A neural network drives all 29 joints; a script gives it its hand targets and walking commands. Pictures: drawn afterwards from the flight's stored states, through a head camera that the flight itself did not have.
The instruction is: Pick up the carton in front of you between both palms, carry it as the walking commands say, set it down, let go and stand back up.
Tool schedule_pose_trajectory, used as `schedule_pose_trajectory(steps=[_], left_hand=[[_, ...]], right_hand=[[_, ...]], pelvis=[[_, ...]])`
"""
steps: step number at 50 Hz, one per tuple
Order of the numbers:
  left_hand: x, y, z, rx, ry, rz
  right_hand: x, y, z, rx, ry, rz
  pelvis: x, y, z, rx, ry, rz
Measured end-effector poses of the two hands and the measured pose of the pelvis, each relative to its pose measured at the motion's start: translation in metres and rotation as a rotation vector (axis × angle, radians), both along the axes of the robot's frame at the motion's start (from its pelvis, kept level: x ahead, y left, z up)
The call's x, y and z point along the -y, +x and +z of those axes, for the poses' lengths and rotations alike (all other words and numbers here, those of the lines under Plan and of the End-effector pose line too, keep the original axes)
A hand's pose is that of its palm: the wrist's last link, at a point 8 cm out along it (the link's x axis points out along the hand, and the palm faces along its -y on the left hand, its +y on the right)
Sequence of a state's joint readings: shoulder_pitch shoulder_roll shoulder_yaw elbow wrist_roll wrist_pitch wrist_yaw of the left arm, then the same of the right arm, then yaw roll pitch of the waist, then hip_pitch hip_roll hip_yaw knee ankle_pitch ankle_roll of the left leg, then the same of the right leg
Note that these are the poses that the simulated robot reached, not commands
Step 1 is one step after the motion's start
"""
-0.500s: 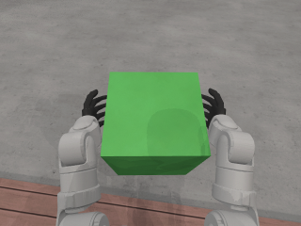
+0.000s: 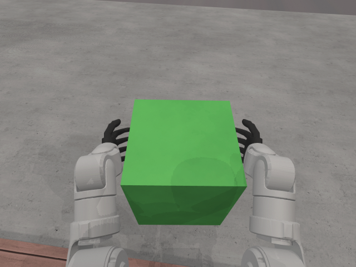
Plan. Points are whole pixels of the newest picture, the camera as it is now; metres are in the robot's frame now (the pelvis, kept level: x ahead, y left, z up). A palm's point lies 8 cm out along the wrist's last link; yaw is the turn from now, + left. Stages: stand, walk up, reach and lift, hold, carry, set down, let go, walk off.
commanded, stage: carry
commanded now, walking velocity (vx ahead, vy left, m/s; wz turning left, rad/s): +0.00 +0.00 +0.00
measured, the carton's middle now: (180, 167) +0.33 +0.00 +0.05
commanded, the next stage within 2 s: none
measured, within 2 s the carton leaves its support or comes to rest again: neither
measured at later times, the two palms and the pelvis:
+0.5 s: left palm (111, 156) +0.31 +0.15 +0.12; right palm (254, 157) +0.31 -0.15 +0.12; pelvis -0.01 +0.00 +0.00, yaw +0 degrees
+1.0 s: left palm (110, 159) +0.30 +0.15 +0.12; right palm (256, 160) +0.30 -0.15 +0.12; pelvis -0.02 +0.00 +0.00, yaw +0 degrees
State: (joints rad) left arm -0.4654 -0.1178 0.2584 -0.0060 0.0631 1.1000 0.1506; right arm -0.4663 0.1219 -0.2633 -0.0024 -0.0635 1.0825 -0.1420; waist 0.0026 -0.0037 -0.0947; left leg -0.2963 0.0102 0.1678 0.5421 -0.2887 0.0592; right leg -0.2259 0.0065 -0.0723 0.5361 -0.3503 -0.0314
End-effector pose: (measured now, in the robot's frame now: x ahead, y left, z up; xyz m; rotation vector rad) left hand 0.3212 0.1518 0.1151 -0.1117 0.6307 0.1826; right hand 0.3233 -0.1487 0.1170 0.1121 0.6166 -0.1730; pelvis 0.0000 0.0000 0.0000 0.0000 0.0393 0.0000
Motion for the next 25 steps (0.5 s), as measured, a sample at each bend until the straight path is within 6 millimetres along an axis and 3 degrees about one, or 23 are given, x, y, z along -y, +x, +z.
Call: schedule_pose_trajectory(steps=[25], left_hand=[[0.002, -0.014, 0.002, -0.001, -0.005, -0.004]], right_hand=[[0.002, -0.016, 0.002, -0.002, 0.002, -0.008]], pelvis=[[0.001, -0.015, 0.002, 0.004, -0.002, -0.003]])
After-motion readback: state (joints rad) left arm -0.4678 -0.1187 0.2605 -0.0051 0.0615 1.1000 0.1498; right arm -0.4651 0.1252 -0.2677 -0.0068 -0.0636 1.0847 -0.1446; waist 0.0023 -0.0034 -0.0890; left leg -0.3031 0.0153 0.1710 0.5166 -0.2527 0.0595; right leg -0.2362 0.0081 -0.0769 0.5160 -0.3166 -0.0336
